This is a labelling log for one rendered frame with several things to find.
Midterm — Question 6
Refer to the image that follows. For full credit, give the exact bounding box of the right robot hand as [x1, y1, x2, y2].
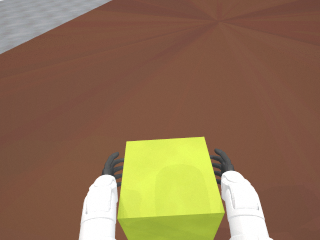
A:
[209, 148, 235, 185]

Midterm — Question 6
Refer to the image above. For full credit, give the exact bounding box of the carton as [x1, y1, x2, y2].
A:
[117, 137, 225, 240]

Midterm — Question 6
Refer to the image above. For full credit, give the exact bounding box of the robot left forearm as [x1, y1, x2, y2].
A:
[79, 175, 118, 240]

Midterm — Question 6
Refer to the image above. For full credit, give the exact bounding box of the robot right forearm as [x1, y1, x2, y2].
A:
[221, 171, 273, 240]

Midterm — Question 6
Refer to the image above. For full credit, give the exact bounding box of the left robot hand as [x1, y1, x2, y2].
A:
[101, 152, 125, 187]

